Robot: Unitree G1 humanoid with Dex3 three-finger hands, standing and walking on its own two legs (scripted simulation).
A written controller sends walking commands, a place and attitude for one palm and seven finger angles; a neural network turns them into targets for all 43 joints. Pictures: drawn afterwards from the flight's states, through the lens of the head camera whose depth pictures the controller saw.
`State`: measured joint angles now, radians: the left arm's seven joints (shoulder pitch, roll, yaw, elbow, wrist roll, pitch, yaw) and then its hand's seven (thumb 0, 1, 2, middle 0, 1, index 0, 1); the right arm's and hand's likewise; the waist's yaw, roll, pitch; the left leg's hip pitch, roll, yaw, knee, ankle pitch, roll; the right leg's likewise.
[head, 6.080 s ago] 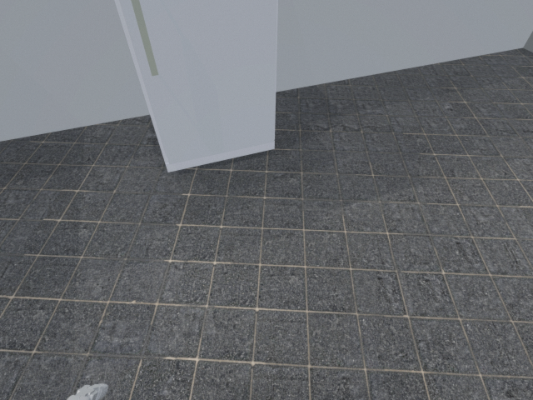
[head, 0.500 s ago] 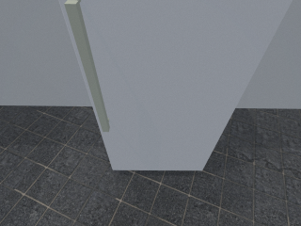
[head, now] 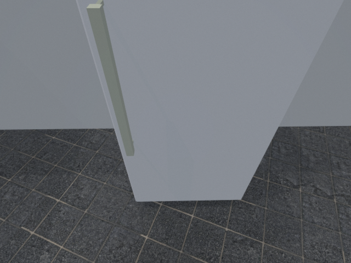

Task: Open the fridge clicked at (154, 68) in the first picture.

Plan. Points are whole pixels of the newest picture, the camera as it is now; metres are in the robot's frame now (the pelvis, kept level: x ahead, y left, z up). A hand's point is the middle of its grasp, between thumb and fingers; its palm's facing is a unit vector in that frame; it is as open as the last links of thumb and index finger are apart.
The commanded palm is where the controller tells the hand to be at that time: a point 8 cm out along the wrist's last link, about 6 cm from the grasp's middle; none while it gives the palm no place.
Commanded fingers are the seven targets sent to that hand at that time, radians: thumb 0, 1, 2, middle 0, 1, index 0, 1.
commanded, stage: come to a stop and stand still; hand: left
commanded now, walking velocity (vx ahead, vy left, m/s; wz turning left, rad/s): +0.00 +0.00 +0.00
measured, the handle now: (119, 96) +0.54 +0.19 +0.09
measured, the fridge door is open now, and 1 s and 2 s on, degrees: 0 0 0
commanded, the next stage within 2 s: look again from close up in 0.64 s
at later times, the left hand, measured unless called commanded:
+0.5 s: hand out of the picture +0.04 +0.20 -0.17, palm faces +0.01 -0.98 -0.22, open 7.4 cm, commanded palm none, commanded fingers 0.00 0.90 0.90 -0.20 -0.30 -0.20 -0.30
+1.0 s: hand out of the picture +0.06 +0.20 -0.16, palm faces -0.01 -0.97 -0.24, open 7.4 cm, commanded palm none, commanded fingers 0.00 0.90 0.90 -0.20 -0.30 -0.20 -0.30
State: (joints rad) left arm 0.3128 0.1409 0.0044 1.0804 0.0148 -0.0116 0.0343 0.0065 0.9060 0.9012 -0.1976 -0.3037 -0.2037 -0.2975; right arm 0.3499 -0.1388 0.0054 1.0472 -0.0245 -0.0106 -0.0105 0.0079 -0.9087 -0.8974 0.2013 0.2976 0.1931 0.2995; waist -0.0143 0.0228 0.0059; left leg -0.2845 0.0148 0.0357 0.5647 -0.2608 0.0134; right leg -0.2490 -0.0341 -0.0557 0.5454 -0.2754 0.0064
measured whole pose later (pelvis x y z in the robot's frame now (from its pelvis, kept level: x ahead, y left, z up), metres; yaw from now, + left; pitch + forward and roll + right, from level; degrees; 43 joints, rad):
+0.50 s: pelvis +0.02 +0.01 +0.01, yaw -1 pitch -1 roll +0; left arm 0.26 0.20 0.00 1.06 0.01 -0.02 0.02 0.01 0.91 0.90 -0.20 -0.30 -0.20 -0.30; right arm 0.22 -0.20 0.01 1.06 -0.02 -0.03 -0.01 0.01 -0.91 -0.90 0.20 0.30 0.20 0.30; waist 0.01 -0.01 0.03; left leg -0.21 0.00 0.06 0.47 -0.25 0.02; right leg -0.19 -0.05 -0.03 0.47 -0.26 0.03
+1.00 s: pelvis +0.03 +0.00 +0.01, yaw -1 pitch -1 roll +0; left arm 0.22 0.23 0.00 1.08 0.01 -0.02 0.02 0.01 0.91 0.90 -0.20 -0.30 -0.20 -0.30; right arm 0.20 -0.21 0.01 1.11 -0.02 -0.02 -0.01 0.01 -0.91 -0.90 0.20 0.30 0.20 0.30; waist 0.01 -0.01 0.04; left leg -0.17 0.01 0.06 0.42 -0.23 0.01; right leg -0.16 -0.04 -0.03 0.43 -0.25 0.02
